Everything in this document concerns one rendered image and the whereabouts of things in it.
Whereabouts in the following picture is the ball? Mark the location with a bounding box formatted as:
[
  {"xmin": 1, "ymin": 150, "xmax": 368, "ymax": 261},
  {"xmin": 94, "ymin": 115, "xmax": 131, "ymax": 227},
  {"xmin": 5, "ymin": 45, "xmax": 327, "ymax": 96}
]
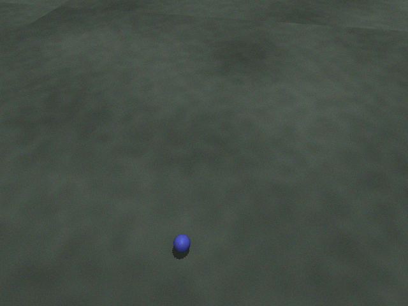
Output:
[{"xmin": 173, "ymin": 234, "xmax": 191, "ymax": 252}]

